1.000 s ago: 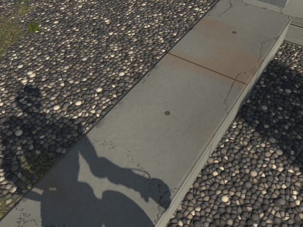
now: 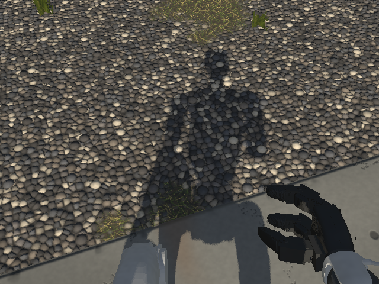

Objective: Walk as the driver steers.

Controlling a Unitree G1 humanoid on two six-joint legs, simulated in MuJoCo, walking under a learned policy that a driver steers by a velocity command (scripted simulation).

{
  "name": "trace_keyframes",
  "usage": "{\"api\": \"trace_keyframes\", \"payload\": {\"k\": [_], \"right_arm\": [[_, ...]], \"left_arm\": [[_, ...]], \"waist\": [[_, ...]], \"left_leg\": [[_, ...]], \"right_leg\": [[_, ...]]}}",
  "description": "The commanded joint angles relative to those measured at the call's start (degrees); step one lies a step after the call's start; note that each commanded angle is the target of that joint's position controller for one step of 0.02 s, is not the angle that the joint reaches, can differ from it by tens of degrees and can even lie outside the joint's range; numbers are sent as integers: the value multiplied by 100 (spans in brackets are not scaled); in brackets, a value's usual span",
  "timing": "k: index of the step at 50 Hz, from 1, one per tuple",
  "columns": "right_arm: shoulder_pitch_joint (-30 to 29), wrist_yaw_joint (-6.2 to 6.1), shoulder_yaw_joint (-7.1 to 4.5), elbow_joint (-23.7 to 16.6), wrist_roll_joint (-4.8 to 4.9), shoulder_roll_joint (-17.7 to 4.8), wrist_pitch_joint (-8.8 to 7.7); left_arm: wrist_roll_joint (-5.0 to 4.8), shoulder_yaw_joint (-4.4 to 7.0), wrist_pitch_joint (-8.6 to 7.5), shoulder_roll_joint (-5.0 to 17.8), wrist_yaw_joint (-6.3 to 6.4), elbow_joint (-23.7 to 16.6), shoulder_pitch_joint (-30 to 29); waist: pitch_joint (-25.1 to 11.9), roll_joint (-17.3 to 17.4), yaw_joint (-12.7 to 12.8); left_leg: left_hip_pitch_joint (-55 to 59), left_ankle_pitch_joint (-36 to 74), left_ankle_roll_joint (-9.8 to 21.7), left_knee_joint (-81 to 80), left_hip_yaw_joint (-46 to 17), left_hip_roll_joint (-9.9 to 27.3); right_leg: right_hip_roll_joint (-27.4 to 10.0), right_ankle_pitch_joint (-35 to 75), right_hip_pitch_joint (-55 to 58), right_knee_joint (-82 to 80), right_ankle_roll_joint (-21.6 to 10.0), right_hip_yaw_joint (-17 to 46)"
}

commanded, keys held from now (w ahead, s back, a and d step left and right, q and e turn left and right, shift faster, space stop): q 0.20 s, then w+q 0.48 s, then w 0.32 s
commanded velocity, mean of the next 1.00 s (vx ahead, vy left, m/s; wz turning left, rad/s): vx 0.34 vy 0.00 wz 0.51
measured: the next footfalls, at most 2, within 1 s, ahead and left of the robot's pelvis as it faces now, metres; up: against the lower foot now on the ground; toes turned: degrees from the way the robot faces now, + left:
left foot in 0.06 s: +0.20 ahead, +0.11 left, +0.18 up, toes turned +5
right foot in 0.82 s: +0.57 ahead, +0.08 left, +0.18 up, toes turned +29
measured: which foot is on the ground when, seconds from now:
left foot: up 0.00-0.04, down 0.06-0.84, up 0.86-1.00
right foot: down 0.00-0.08, up 0.10-0.80, down 0.82-1.00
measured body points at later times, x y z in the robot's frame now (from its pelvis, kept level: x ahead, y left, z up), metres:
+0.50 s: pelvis +0.20 +0.08 +0.18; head +0.22 +0.13 +0.62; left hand +0.34 +0.34 +0.07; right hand +0.30 -0.17 +0.07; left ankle +0.17 +0.10 -0.57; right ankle +0.38 -0.06 -0.44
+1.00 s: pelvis +0.50 +0.13 +0.17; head +0.53 +0.13 +0.62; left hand +0.47 +0.41 +0.06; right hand +0.70 -0.06 +0.05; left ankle +0.36 +0.18 -0.46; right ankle +0.54 +0.06 -0.57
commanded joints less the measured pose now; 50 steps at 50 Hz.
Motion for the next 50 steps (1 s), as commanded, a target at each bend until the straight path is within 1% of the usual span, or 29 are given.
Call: {"api": "trace_keyframes", "payload": {"k": [1,3,4,5,6,7,8,9,10,12,13,15,17,22,26,30,35,37,39,40,41,42,43,44,45,46,47,48,50], "right_arm": [[287,64,-61,-104,115,-232,-8],[1674,73,-223,299,207,-654,-42],[2107,99,-415,298,169,-1166,-133],[1996,53,-711,374,119,-2092,-135],[1726,-44,-972,295,73,-2414,9],[1449,-55,-878,417,6,-2127,-2],[1314,-53,-751,665,-17,-1683,-46],[1233,-51,-665,914,-56,-1308,-183],[1177,-38,-593,1070,-71,-1036,-281],[1424,42,-566,1388,-46,-1049,-524],[1536,67,-599,1578,-27,-1119,-591],[1639,11,-632,1564,50,-1188,-609],[2023,-81,-618,1510,133,-1212,-665],[3174,-158,-781,1621,96,-1540,-727],[3633,-136,-825,1767,122,-1550,-779],[3973,-107,-779,1941,102,-1397,-848],[4103,-149,-780,2071,52,-1521,-782],[3865,-177,-750,2110,64,-1502,-773],[3707,-155,-790,2168,116,-1722,-830],[3614,-119,-797,2212,172,-1749,-897],[3519,-57,-757,2118,174,-1589,-991],[4017,-32,-608,2026,193,-905,-1020],[4624,-87,-701,2129,221,-1362,-939],[4091,-91,-724,2193,56,-1517,-893],[3316,-15,-690,2064,4,-1447,-878],[2860,55,-689,1932,-18,-1421,-868],[2562,143,-678,1819,-70,-1336,-827],[2682,199,-649,1783,-32,-1263,-775],[2549,233,-606,1791,-104,-1198,-715]], "left_arm": [[-135,285,21,1418,69,-661,-418],[-263,470,170,1911,-64,-855,-661],[-272,531,144,2065,-156,-1093,-703],[-230,377,85,1242,-397,-1944,-1423],[52,390,59,998,-525,-2139,-1564],[30,252,93,488,-486,-2279,-1481],[-19,160,124,230,-362,-2345,-1496],[101,89,143,101,-215,-2343,-1314],[192,85,234,104,-89,-2299,-1187],[230,54,344,138,36,-2346,-1117],[296,-24,382,-47,75,-2466,-1200],[270,9,406,178,42,-2498,-1607],[230,71,437,384,-1,-2485,-1983],[171,136,389,336,-182,-2421,-2806],[150,185,378,391,-283,-2359,-3302],[138,207,328,467,-369,-2308,-3617],[40,162,269,507,-474,-2614,-4196],[-10,197,239,515,-463,-2558,-3847],[-31,347,208,776,-294,-2295,-2963],[-35,427,134,924,-189,-2168,-2293],[10,494,50,1134,-52,-2071,-1382],[153,544,9,1473,14,-2015,-830],[54,660,47,1768,-67,-1887,-665],[-34,569,44,1151,-95,-1986,-1223],[-26,465,-3,762,-110,-2015,-1615],[7,418,-61,626,-137,-1936,-1612],[-19,375,-112,585,-146,-1776,-1510],[-12,384,-176,672,-158,-1667,-1383],[-63,341,-295,573,-198,-1420,-1030]], "waist": [[-811,-700,-376],[-2130,-1551,-895],[-2566,-1454,-1198],[-2536,1125,-1041],[-2807,1068,-908],[-2398,795,-507],[-1590,504,-227],[-686,339,123],[-331,389,283],[-543,395,408],[-552,388,558],[-461,77,360],[-556,-25,-31],[-472,254,-708],[-289,517,-868],[-222,765,-911],[-67,860,-893],[-61,804,-656],[-426,658,-272],[-736,488,126],[-1343,409,531],[-2129,-833,288],[-2418,-1818,78],[-1471,-724,-107],[-763,-128,-75],[-502,152,-66],[-328,156,-129],[-408,-321,-238],[-423,-371,-268]], "left_leg": [[2951,-457,218,-2182,1094,-411],[4504,-414,383,-3396,658,-1033],[5635,-153,592,-4474,-778,-915],[6475,385,1119,-6773,-4385,584],[6635,1372,1166,-8068,-6071,990],[6185,1692,1143,-7998,-5567,1124],[5364,1658,1052,-7740,-5054,930],[4612,1945,792,-7335,-4174,569],[4160,2046,600,-7308,-3456,218],[4206,2306,486,-7374,-2969,117],[4195,2220,378,-7333,-2504,-91],[4492,1559,266,-7850,-2277,-310],[5134,2562,242,-8212,-2619,-126],[6777,1539,274,-9046,-3374,224],[7527,2449,328,-9266,-3353,328],[7805,3668,392,-9218,-3154,290],[7661,4290,511,-9005,-3242,283],[7183,4800,329,-8901,-3136,258],[6962,6720,18,-8078,-2961,132],[6892,7042,-122,-7177,-2783,-30],[6129,5828,-170,-5985,-2694,-155],[4914,1324,-264,-4397,-1982,-768],[4131,-120,-381,-2961,-1358,-1298],[3860,788,-329,-2751,-1383,-795],[3803,1228,-351,-2826,-1273,-695],[3781,1352,-341,-2965,-1250,-577],[3768,1421,-325,-3165,-1198,-466],[3792,1405,-354,-3233,-1187,-512],[3509,1311,-365,-3468,-986,-437]], "right_leg": [[-827,7023,-387,-80,-1148,-237],[-1061,10012,431,2224,-1093,-96],[-967,8593,-350,3982,-770,51],[435,1093,-2971,6556,-159,306],[921,-500,-4004,8713,-168,1818],[722,-253,-4431,9424,-264,2150],[692,-129,-4665,9757,-270,1893],[497,-75,-4914,9429,-345,1932],[462,-218,-4882,9363,-419,1938],[447,-191,-5019,9657,-493,1934],[294,-106,-5058,9145,-461,2043],[125,-33,-5091,7862,-294,1949],[106,367,-5188,7342,-123,1622],[158,1082,-6101,6026,-99,1682],[316,1103,-6252,5080,-13,1702],[498,1072,-5821,4393,-66,1586],[761,461,-4920,3268,-167,1344],[869,631,-3624,2590,-289,1303],[1183,391,-1998,2186,-492,1131],[1000,832,-1117,1731,-649,1256],[258,438,350,1826,-889,1900],[-1352,565,1820,2085,-1369,3807],[-2017,754,1775,1269,-2125,6259],[-1669,144,743,900,-2023,5693],[-1347,262,-33,780,-1910,4741],[-1080,666,-452,673,-1781,4097],[-710,1115,-715,533,-1576,3514],[-725,1618,-735,500,-1620,3347],[-613,2301,-554,442,-1609,2991]]}}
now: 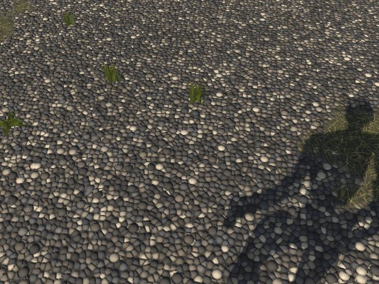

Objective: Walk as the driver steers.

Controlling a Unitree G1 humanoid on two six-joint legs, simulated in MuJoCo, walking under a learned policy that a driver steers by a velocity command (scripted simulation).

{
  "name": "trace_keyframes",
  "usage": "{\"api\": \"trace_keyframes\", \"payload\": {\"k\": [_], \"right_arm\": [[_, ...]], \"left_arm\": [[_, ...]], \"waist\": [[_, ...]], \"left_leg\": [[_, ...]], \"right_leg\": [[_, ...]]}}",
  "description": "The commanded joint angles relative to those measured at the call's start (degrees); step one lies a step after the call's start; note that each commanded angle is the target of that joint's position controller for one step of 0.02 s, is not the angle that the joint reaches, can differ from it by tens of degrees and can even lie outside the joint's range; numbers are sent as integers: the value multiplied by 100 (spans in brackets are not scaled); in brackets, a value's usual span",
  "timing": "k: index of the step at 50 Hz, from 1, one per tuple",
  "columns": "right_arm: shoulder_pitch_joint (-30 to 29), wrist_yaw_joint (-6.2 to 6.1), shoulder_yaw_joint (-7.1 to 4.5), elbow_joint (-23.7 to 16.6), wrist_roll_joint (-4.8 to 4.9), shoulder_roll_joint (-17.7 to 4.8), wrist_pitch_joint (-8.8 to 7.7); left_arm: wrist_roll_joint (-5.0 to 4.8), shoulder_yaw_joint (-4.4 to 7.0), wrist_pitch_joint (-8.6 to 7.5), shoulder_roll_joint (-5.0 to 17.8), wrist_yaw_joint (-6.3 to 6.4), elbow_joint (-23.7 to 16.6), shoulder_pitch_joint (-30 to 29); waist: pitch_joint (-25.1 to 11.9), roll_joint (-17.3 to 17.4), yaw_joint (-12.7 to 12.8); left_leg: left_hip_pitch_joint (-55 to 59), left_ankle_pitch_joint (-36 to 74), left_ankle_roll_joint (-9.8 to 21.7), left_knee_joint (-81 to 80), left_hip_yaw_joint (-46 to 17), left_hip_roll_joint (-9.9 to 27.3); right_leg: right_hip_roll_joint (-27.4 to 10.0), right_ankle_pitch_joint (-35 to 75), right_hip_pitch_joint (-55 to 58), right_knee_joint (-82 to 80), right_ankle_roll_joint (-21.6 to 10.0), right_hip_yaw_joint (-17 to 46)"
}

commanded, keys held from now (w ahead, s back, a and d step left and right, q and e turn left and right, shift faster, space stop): w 0.28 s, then no key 0.72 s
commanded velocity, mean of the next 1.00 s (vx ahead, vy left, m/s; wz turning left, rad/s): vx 0.25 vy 0.00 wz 0.04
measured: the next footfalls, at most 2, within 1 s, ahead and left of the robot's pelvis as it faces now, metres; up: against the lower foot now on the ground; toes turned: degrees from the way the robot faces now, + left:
left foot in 0.32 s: +0.35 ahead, +0.09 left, +0.00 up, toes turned +1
right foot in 0.74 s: +0.39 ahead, -0.11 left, +0.00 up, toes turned -2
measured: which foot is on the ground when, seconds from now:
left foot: up 0.00-0.30, down 0.32-1.00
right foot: down 0.00-0.32, up 0.34-0.72, down 0.74-1.00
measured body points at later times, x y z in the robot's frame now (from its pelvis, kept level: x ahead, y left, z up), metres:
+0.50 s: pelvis +0.26 +0.02 +0.00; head +0.29 +0.03 +0.45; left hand +0.32 +0.27 -0.14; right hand +0.36 -0.23 -0.12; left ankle +0.30 +0.08 -0.74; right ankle +0.21 -0.11 -0.66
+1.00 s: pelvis +0.33 -0.02 +0.01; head +0.34 -0.03 +0.45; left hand +0.40 +0.22 -0.13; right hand +0.36 -0.25 -0.15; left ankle +0.31 +0.09 -0.74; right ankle +0.35 -0.11 -0.74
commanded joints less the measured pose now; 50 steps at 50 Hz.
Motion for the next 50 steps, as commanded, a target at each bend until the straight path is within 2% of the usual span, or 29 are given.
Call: {"api": "trace_keyframes", "payload": {"k": [1,4,6,8,10,13,14,15,16,17,18,19,20,21,22,25,27,30,34,36,37,38,39,40,41,43,45,47,50], "right_arm": [[99,95,-22,-350,-113,-242,30],[-820,184,93,-696,-179,-110,24],[-1318,253,210,-809,-97,73,15],[-1807,276,275,-914,-15,117,12],[-2047,222,250,-976,9,-48,8],[-1863,103,191,-896,-44,-242,-15],[-1442,57,142,-759,-77,-346,-40],[-655,4,84,-507,-149,-457,-108],[228,-75,1,-318,-277,-727,-172],[640,-128,-118,-296,-375,-1223,-159],[714,-100,-117,-263,51,-971,-73],[221,-93,-37,-244,151,-709,-70],[-125,-87,57,-222,159,-358,-103],[-291,-96,118,-162,144,-184,-126],[-380,-122,149,-94,156,-114,-132],[-435,-100,156,50,81,-259,-208],[-515,-76,166,139,46,-300,-212],[-180,-55,150,378,45,-382,-155],[-2,-79,148,561,30,-414,-22],[-67,-145,176,611,73,-361,53],[76,-176,207,634,40,-250,68],[416,-184,215,642,-4,-104,84],[804,-201,252,860,101,104,171],[675,-228,241,963,67,-46,226],[514,-233,203,993,68,-158,245],[346,-218,151,1082,81,-293,252],[337,-229,177,1225,91,-178,236],[287,-260,186,1362,99,-127,240],[215,-293,193,1533,99,-84,280]], "left_arm": [[-36,29,-248,340,-42,-68,429],[-94,-7,-250,369,-61,153,748],[-88,-8,-222,405,-83,230,828],[-106,13,-216,542,-58,341,1103],[-113,28,-196,675,-35,457,1292],[-89,14,-118,751,35,578,1400],[-79,18,-83,790,54,616,1428],[-108,8,-39,790,61,636,1397],[-163,-27,-40,704,72,486,1315],[-355,-175,-16,72,68,231,1818],[-192,12,71,699,139,393,1891],[-138,12,106,603,152,286,1448],[-84,-52,104,450,119,218,1146],[-35,-46,162,405,82,234,1019],[46,-50,249,369,39,255,1074],[60,-72,415,143,-36,376,1296],[60,-108,453,67,-22,369,1103],[31,-151,500,94,43,305,552],[17,-167,492,172,121,330,228],[65,-189,425,155,159,416,308],[102,-156,360,355,189,462,431],[133,-110,293,720,216,445,484],[-22,-116,312,702,204,494,208],[-31,-186,310,419,172,477,-19],[-39,-219,306,303,154,494,-133],[-58,-232,296,277,180,640,27],[-91,-217,288,281,197,797,178],[-79,-218,293,252,201,899,212],[-65,-225,311,221,212,1051,218]], "waist": [[-93,-626,-55],[197,-671,79],[251,-667,191],[289,-709,384],[331,-663,419],[117,-699,267],[-100,-743,78],[-444,-656,-288],[-1001,-508,-635],[-1900,750,-456],[-2247,229,-480],[-1424,22,-212],[-762,16,-84],[-380,-68,79],[-216,-4,256],[-397,67,530],[-385,182,575],[-347,372,319],[-196,249,165],[-57,17,290],[-82,-248,254],[-35,-814,-13],[-59,-1303,-170],[151,-1093,-152],[306,-984,-118],[220,-779,-15],[125,-569,37],[134,-400,68],[196,-351,87]], "left_leg": [[-1257,47,-40,-143,40,355],[-1551,638,-136,-1181,524,581],[-1004,1220,-163,-2360,776,566],[-536,1626,-116,-3153,986,477],[-447,1760,-19,-3522,974,460],[26,1241,246,-3870,1044,192],[574,1070,373,-4034,1069,45],[1606,1431,555,-4422,1006,22],[3066,1944,817,-4299,223,851],[4659,4031,1726,-4230,-2242,2931],[4356,5350,2090,-4431,-2900,3068],[3698,5679,1919,-4538,-1891,2693],[3064,5657,1672,-4784,-1291,2392],[2492,5377,1370,-5033,-893,2096],[1988,5206,1191,-5258,-597,1868],[1323,5559,1105,-5472,-13,1626],[1086,5330,990,-5506,317,1424],[1101,4619,891,-5547,373,1370],[1091,3023,867,-5430,47,1510],[849,1763,597,-5137,-18,1324],[655,1101,376,-4950,-44,1159],[535,267,179,-4534,261,706],[1115,-161,59,-4652,531,379],[1574,158,5,-4837,448,465],[1728,484,-4,-4956,362,518],[1892,995,23,-5039,212,698],[1851,1159,12,-5130,181,775],[1859,1169,-19,-5190,194,784],[1934,1198,-35,-5227,202,804]], "right_leg": [[-1621,2495,1049,-1203,-872,1661],[-1339,3107,930,-1448,-746,1101],[-1087,3273,626,-1495,-568,696],[-1170,3480,623,-1591,-446,665],[-1413,3642,1030,-1518,-398,773],[-1544,5119,1703,-731,-346,673],[-1520,5591,1756,-152,-309,626],[-1353,5543,1455,808,-195,475],[-1208,4057,429,2073,-87,409],[-293,-415,-1316,4489,210,-72],[-19,-1821,-1550,5303,226,493],[-293,-1479,-1805,5270,236,795],[-465,-1334,-1957,4894,256,741],[-600,-1221,-1806,4501,289,716],[-660,-1115,-1489,4141,371,679],[-547,-695,-721,3520,508,473],[-601,-385,-516,2791,524,359],[-626,91,-342,2006,480,213],[-607,24,-33,1222,371,185],[-607,487,560,110,247,220],[-1027,980,956,-160,185,679],[-1774,2026,1037,-298,54,1422],[-2037,1847,307,-503,-398,1700],[-1822,1360,-133,-649,-336,1648],[-1512,1066,-305,-667,-146,1383],[-1183,1135,-85,-570,26,1040],[-1107,1405,274,-452,43,922],[-1122,1561,400,-412,14,911],[-1109,1586,397,-436,4,891]]}}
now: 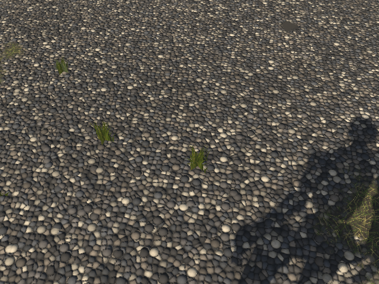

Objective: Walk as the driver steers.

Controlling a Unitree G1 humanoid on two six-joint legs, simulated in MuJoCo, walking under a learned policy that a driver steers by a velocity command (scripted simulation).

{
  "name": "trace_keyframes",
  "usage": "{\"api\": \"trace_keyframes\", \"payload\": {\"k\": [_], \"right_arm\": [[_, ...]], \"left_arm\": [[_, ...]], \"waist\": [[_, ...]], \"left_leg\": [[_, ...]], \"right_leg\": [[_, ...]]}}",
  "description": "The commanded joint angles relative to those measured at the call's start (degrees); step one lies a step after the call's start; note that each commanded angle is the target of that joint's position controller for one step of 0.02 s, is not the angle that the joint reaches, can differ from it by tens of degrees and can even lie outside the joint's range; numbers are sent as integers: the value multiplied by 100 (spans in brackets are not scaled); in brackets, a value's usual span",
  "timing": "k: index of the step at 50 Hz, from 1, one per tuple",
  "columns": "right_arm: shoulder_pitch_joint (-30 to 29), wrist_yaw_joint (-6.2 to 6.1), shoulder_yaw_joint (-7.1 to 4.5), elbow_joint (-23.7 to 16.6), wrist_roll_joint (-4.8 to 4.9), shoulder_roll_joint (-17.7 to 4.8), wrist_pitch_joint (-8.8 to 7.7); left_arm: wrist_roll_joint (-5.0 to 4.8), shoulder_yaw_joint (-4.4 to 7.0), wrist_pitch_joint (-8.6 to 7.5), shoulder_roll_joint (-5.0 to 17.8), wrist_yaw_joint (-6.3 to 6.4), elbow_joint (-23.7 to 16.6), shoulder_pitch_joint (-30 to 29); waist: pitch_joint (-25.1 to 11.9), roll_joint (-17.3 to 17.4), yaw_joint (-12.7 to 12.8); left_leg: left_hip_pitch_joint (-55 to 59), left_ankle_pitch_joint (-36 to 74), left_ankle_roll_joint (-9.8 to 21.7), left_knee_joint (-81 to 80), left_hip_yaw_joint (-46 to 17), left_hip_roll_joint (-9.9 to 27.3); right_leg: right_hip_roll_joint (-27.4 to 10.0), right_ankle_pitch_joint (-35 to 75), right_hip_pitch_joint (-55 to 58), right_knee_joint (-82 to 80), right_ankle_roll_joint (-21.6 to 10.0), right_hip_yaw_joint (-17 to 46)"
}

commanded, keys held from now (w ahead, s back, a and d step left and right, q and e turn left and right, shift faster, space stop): no key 0.20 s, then w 0.58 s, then w+e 0.22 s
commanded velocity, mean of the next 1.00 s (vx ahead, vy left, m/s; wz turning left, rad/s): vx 0.29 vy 0.00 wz -0.05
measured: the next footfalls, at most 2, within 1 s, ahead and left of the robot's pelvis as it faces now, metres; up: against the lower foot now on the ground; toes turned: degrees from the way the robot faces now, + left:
right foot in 0.94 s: +0.40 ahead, -0.07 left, +0.00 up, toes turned -7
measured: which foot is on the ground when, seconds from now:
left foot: down 0.00-0.96, up 0.98-1.00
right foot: down 0.00-0.50, up 0.52-0.92, down 0.94-1.00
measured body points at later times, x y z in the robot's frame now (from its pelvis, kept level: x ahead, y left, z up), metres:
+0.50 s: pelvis +0.04 +0.01 +0.00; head +0.04 +0.03 +0.45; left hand -0.01 +0.25 -0.16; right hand +0.04 -0.22 -0.15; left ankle +0.02 +0.10 -0.74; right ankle +0.01 -0.09 -0.74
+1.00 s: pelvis +0.27 -0.01 -0.03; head +0.30 -0.01 +0.42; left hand +0.44 +0.22 -0.15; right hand +0.17 -0.23 -0.18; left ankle +0.06 +0.10 -0.67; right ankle +0.36 -0.06 -0.74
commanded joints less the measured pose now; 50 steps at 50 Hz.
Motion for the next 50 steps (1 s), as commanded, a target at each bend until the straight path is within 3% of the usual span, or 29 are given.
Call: {"api": "trace_keyframes", "payload": {"k": [1,10,11,13,14,16,18,19,21,23,24,25,26,27,28,30,31,34,38,42,44,46,47,48,49,50], "right_arm": [[323,-43,-76,88,6,-397,5],[288,-84,-20,490,12,-326,60],[361,-78,-6,547,4,-294,60],[406,-55,-38,558,-36,-345,68],[366,-25,-39,514,-71,-325,65],[155,52,8,353,-128,-112,4],[-1,124,3,207,-155,-113,-101],[-10,160,-17,157,-132,-165,-156],[194,207,-29,156,-76,-128,-244],[851,189,-31,405,-25,21,-298],[1275,159,-64,566,-35,-35,-308],[1777,96,-137,648,-100,-334,-341],[2207,60,-263,670,-60,-835,-359],[1988,44,-291,683,-83,-844,-297],[1548,56,-248,528,-74,-672,-308],[1160,68,-199,372,-15,-495,-400],[1161,57,-167,370,-2,-405,-455],[1531,52,-110,513,-19,-308,-530],[1693,62,-63,534,-44,-322,-549],[1712,30,-97,558,-66,-490,-574],[1564,8,-121,550,-71,-580,-596],[1425,-19,-178,532,-71,-743,-556],[1390,-14,-184,490,-58,-774,-538],[1535,42,-123,285,31,-488,-537],[1649,147,-167,162,88,-362,-574],[1049,178,-220,-77,-13,-598,-603]], "left_arm": [[5,113,-33,551,28,1,280],[16,55,3,453,48,445,388],[21,54,13,441,42,510,468],[33,166,84,686,18,564,550],[48,214,118,768,-6,581,639],[41,291,131,864,-44,706,1074],[77,336,98,862,-65,765,1147],[98,353,61,878,-79,729,1019],[42,364,6,865,-102,627,635],[-35,379,-5,822,-123,518,192],[-28,378,-17,755,-127,452,40],[-17,302,-67,488,-148,288,-221],[-15,206,-126,140,-195,87,-372],[191,301,-141,566,-219,25,-514],[197,313,-170,554,-281,56,-451],[152,313,-216,465,-371,193,-236],[166,326,-211,477,-403,212,-252],[153,322,-143,394,-418,71,-633],[100,245,-107,284,-402,-336,-1612],[63,206,-105,329,-395,-551,-1987],[63,260,-135,444,-355,-500,-1650],[66,395,-212,642,-298,-90,-345],[120,497,-247,816,-258,196,489],[232,647,-255,1332,-215,302,1265],[117,699,-163,1536,-272,317,1203],[11,677,-139,1478,-303,202,477]], "waist": [[89,-147,15],[215,-96,27],[116,-111,32],[325,-283,61],[575,-408,109],[933,-758,274],[929,-778,269],[826,-687,201],[678,-591,-34],[605,-498,-378],[619,-298,-524],[553,446,-712],[536,1507,-807],[988,889,-623],[1056,482,-329],[891,283,-37],[789,269,-7],[683,369,-41],[792,502,-198],[809,612,-216],[588,580,16],[-135,508,577],[-549,409,906],[-1168,-317,1026],[-1630,-1279,745],[-959,-677,493]], "left_leg": [[-38,871,95,-311,-549,557],[-13,819,83,-343,-545,612],[2,374,102,-350,-499,554],[-372,-1018,247,80,-267,264],[-790,-1555,315,333,-204,167],[-1579,-1541,351,1130,106,5],[-1662,-1120,404,1732,81,166],[-1634,-1167,431,1881,3,223],[-1174,-1063,484,1486,13,253],[159,-417,492,464,303,-13],[844,-438,495,72,182,-45],[1478,-1357,632,-658,-1026,775],[1693,-2963,1011,-1745,-3173,2053],[1025,-3090,1264,-1801,-3470,2366],[724,-2759,1219,-1783,-3151,2165],[669,-1502,987,-1842,-2277,1732],[711,-844,920,-1827,-1895,1571],[837,679,901,-1649,-1250,1352],[612,2112,921,-1509,-745,1188],[752,2946,859,-1391,-322,1326],[949,4474,739,-811,-14,1413],[1040,5651,582,865,297,1369],[415,4969,482,2061,442,1241],[-1105,2810,319,3986,609,857],[-2624,-1295,157,5885,149,-313],[-3280,-853,287,6092,-493,140]], "right_leg": [[-746,1408,134,-441,-182,781],[-691,1198,158,-552,-166,762],[-627,522,198,-619,-184,751],[-540,-1654,-17,-707,-384,919],[-698,-2598,-150,-905,-538,1240],[-1372,-3648,-54,-1529,-951,2267],[-1805,-3498,-170,-1863,-1238,2818],[-1833,-3208,-188,-1895,-1252,2781],[-1662,-2711,-398,-1800,-1108,2313],[-1141,-2490,-1161,-1347,-822,1512],[-854,-2482,-1695,-816,-690,1167],[-427,-2222,-2470,375,-474,604],[234,-1783,-3276,1969,-234,-307],[-92,-1582,-3441,2733,-275,35],[-259,-1157,-3359,3037,-280,217],[-427,-507,-3102,3111,-180,229],[-446,-276,-3016,3101,-110,148],[-423,116,-3138,3038,25,-53],[-316,521,-2891,2061,103,-330],[-164,623,-2206,1154,-206,-549],[62,445,-1542,984,-486,-637],[430,291,-213,722,-761,-723],[297,253,934,530,-923,-479],[-1090,-669,2381,345,-1387,1516],[-2214,-931,2999,-899,-2154,4632],[-1985,-1286,2457,-1134,-2024,4287]]}}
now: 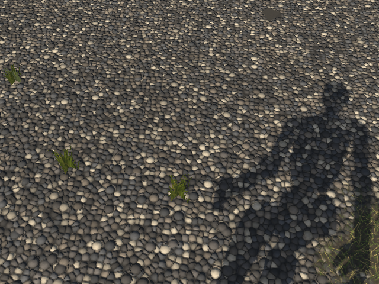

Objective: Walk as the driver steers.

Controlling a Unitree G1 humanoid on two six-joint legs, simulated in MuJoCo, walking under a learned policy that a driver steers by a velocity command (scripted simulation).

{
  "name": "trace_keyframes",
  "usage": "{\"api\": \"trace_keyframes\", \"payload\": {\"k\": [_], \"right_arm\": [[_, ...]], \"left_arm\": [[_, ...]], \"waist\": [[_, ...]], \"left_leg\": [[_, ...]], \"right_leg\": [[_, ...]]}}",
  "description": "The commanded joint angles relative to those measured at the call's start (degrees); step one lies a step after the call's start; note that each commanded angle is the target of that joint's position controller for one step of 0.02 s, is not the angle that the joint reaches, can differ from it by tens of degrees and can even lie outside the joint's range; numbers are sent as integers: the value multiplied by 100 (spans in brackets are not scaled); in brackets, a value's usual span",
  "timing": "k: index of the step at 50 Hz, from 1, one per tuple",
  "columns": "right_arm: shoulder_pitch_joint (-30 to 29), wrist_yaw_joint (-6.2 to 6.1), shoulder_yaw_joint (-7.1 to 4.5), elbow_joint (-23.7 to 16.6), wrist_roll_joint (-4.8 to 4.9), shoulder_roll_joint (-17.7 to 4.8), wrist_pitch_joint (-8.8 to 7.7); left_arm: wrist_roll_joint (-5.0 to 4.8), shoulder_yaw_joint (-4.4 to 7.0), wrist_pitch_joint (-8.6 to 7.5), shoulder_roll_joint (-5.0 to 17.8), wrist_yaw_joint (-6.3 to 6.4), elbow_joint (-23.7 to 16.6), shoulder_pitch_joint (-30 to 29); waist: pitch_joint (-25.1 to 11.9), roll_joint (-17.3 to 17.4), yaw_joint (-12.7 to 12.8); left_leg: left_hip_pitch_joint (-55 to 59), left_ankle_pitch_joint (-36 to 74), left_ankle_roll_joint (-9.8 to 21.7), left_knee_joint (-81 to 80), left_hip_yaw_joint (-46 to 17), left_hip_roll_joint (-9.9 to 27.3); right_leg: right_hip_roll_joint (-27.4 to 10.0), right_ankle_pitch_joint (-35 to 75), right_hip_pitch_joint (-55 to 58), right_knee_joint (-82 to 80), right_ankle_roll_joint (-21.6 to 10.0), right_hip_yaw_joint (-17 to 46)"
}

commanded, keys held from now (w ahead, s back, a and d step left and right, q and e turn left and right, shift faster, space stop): w+e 0.62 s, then e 0.04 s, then q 0.34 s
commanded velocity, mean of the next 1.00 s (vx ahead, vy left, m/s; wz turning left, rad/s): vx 0.40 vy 0.00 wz -0.35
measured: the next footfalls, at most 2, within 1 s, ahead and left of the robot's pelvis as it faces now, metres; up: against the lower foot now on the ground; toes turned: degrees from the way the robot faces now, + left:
left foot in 0.50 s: +0.48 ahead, +0.07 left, +0.00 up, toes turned -18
right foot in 0.92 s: +0.56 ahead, -0.19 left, +0.00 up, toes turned -22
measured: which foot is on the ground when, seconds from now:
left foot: up 0.00-0.48, down 0.50-0.94, up 0.96-1.00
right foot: down 0.00-0.50, up 0.52-0.90, down 0.92-1.00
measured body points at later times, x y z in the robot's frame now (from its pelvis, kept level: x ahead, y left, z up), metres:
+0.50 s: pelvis +0.29 +0.01 +0.01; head +0.33 +0.00 +0.46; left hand +0.28 +0.28 -0.12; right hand +0.48 -0.26 -0.07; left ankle +0.44 +0.08 -0.72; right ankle +0.10 -0.05 -0.71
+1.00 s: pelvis +0.47 -0.07 +0.02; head +0.50 -0.09 +0.46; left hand +0.72 +0.08 -0.09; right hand +0.37 -0.29 -0.13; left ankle +0.43 +0.08 -0.68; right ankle +0.52 -0.17 -0.72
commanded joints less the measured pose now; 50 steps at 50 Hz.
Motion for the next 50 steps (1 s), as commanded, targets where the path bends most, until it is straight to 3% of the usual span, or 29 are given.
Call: {"api": "trace_keyframes", "payload": {"k": [1,2,3,4,6,8,11,14,19,21,23,24,25,26,27,28,29,31,33,35,37,39,42,44,46,47,48,49,50], "right_arm": [[-503,104,-160,-781,-21,-753,-193],[-664,101,-164,-846,-29,-687,-224],[-744,95,-181,-948,-98,-666,-167],[-660,103,-166,-962,-159,-561,-66],[-702,112,-163,-1074,-195,-484,98],[-1159,121,-163,-1299,-195,-511,191],[-2122,148,-163,-1694,-154,-593,229],[-2725,201,-135,-1950,-121,-603,226],[-3524,231,-60,-2399,-63,-654,173],[-3394,223,-65,-2477,-35,-757,117],[-2466,151,-153,-2258,-14,-988,46],[-1642,79,-233,-2057,-36,-1184,-30],[-699,-34,-338,-2004,-178,-1605,-77],[-609,-51,-435,-2050,-307,-2069,-6],[-853,-12,-421,-2056,-197,-1703,84],[-1266,7,-285,-2144,-142,-1127,95],[-1464,31,-211,-2117,-135,-863,76],[-1352,13,-173,-1970,-119,-794,18],[-1171,39,-172,-1859,-45,-815,-100],[-928,80,-164,-1711,-15,-846,-186],[-886,110,-142,-1600,-40,-871,-181],[-1023,146,-111,-1535,-5,-870,-124],[-646,159,-144,-1307,58,-1044,-35],[-597,134,-185,-1244,70,-1176,25],[-601,100,-209,-1257,120,-1190,95],[-441,80,-157,-1407,132,-989,99],[272,20,-25,-1433,265,-408,190],[159,-60,-155,-1313,192,-849,376],[-101,-47,-239,-1362,79,-996,470]], "left_arm": [[-108,284,73,1027,20,200,1230],[-86,213,36,756,27,206,1071],[-84,157,-8,609,61,227,1041],[-83,125,-47,546,87,241,1040],[-99,133,-129,658,113,273,1312],[-119,155,-136,811,130,265,1540],[-131,142,-103,793,118,252,1963],[-119,153,-72,818,124,231,2344],[-35,178,-20,914,197,158,2714],[-18,211,-17,1012,246,69,2575],[-27,256,-53,1178,230,-69,2200],[-72,262,-104,1192,168,-112,2068],[-151,190,-167,905,115,-324,2043],[-377,93,-133,342,136,-477,2694],[-174,174,-46,922,192,-388,2733],[-73,196,2,960,162,-372,2308],[-42,174,17,832,105,-430,1974],[65,184,139,738,-14,-507,1822],[52,177,272,642,-58,-581,1764],[80,139,291,513,-72,-674,1577],[71,69,268,406,-83,-750,1347],[66,-43,241,309,-103,-787,1066],[58,-116,201,402,-46,-840,582],[33,-113,132,535,29,-819,601],[110,-60,-7,777,144,-642,1052],[189,19,-93,1171,211,-624,1409],[107,131,-15,1520,235,-687,1538],[-117,136,90,1378,235,-755,1594],[-144,77,139,1162,262,-813,1337]], "waist": [[-640,-327,475],[-271,66,257],[-167,79,68],[-207,19,-75],[-230,-116,-147],[-86,-211,-83],[88,-321,213],[-15,-401,469],[-27,-529,721],[-67,-612,566],[-451,-635,104],[-916,-387,-311],[-1762,77,-637],[-2401,1402,-260],[-2157,974,-103],[-1268,301,-38],[-756,6,-10],[-449,389,132],[-410,408,241],[-456,380,265],[-461,525,286],[-476,660,311],[-549,664,88],[-533,594,134],[-659,211,346],[-1152,-373,358],[-1971,-1488,194],[-2135,-1145,425],[-1599,-789,314]], "left_leg": [[-3610,683,163,2595,-585,204],[-3332,961,144,2094,-585,401],[-3008,982,68,1717,-628,506],[-2722,939,-14,1471,-627,541],[-2636,868,-175,1037,-517,520],[-2874,1185,-338,515,-395,524],[-3313,1941,-518,-404,-312,500],[-3458,2444,-542,-1005,-312,362],[-3549,2245,-474,-1747,-307,100],[-3030,2055,-366,-2190,-382,16],[-1468,1691,-172,-2625,-300,-265],[-275,1926,-3,-2951,-387,-125],[1154,972,271,-2995,-1502,1067],[2457,961,893,-3397,-3968,2641],[1940,372,1061,-3595,-4611,2597],[1082,348,913,-3726,-3641,2280],[420,904,771,-3905,-2769,1955],[-182,1805,548,-4133,-1757,1557],[-310,3828,586,-4041,-1159,1547],[-298,5280,722,-3947,-769,1487],[-369,5684,737,-3960,-417,1315],[-667,5688,625,-3965,-38,982],[-453,5722,567,-3714,-248,968],[-292,5386,508,-3388,-556,1062],[-488,4445,262,-2616,-653,800],[-1042,2865,74,-1814,-506,517],[-1978,-725,-62,-385,-56,-154],[-2215,-1587,-51,607,-261,-327],[-2435,-1297,-65,1098,-404,-184]], "right_leg": [[-2201,-1172,3053,-2230,-1284,3956],[-1954,-410,2320,-2351,-1069,3407],[-1699,187,1833,-2363,-921,3022],[-1501,544,1547,-2385,-832,2692],[-1340,996,1336,-2406,-844,2405],[-1210,894,1203,-2535,-819,2278],[-1107,1075,1415,-2600,-630,2322],[-1047,1618,1923,-2375,-424,2354],[-1137,2449,2739,-1870,-442,2630],[-1188,2729,2769,-1611,-326,2757],[-1015,3647,2368,-863,-71,2688],[-716,3609,2025,141,67,2455],[-412,2108,1218,1590,164,2179],[446,-2171,-535,3176,335,1439],[-29,-2048,-1032,3824,265,1364],[-297,-1442,-1095,3846,295,1314],[-471,-1085,-1015,3615,342,1260],[-674,-912,-787,3327,433,1174],[-625,-934,-732,3278,522,1054],[-488,-784,-797,2962,595,1082],[-386,-451,-723,2198,656,1052],[-390,62,-87,1070,685,683],[-319,503,407,222,714,456],[-333,512,648,-256,634,588],[-465,1404,1591,-1215,524,697],[-1471,3617,2610,-956,372,1430],[-2935,5537,3748,-636,-484,2516],[-2977,4971,3382,-851,-846,2644],[-2701,4048,2841,-1170,-787,2296]]}}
